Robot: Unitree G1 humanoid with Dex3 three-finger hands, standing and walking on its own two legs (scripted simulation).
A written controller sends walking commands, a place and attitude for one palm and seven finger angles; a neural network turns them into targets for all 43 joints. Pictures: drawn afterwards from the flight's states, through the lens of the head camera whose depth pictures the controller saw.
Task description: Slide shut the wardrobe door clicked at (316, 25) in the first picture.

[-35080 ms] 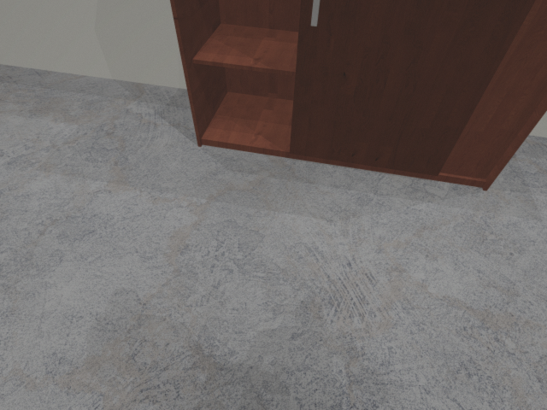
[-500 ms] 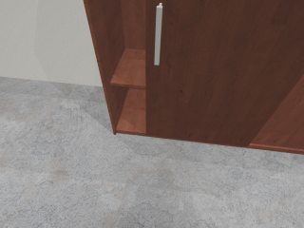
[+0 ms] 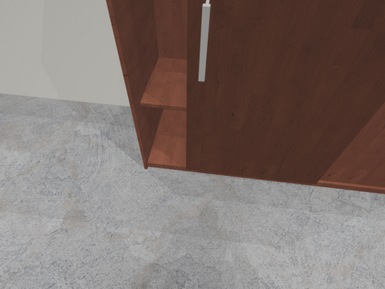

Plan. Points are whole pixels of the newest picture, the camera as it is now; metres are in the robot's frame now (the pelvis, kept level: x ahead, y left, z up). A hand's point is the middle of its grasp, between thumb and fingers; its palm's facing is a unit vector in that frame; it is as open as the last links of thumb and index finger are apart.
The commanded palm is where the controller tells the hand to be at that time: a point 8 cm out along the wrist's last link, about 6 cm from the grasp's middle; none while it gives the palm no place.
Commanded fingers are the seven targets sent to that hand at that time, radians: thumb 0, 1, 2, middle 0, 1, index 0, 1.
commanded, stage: look to check the result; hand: right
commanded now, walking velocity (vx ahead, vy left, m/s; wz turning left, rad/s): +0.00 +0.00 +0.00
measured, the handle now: (204, 43) +0.84 +0.02 +0.09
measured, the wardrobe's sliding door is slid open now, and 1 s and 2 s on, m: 0.25 0.25 0.25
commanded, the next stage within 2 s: take the last steps up to it in 0.26 s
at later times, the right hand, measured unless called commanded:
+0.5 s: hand out of the picture +0.08 -0.21 -0.16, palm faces -0.01 +0.95 -0.30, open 7.4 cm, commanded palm none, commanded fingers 0.00 -0.90 -0.90 0.20 0.30 0.20 0.30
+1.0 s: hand out of the picture +0.06 -0.14 -0.20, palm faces -0.01 +1.00 -0.08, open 7.4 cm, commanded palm none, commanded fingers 0.00 -0.90 -0.90 0.20 0.30 0.20 0.30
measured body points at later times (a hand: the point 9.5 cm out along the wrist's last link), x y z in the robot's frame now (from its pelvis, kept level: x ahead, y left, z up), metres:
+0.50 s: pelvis +0.02 +0.01 +0.00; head +0.03 +0.02 +0.45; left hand +0.07 +0.28 -0.15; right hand +0.08 -0.26 -0.14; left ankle +0.00 +0.12 -0.75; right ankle +0.00 -0.10 -0.75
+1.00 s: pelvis +0.12 +0.01 -0.02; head +0.16 -0.02 +0.43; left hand +0.12 +0.24 -0.16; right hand +0.06 -0.20 -0.19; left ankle +0.02 +0.12 -0.68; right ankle +0.11 -0.08 -0.75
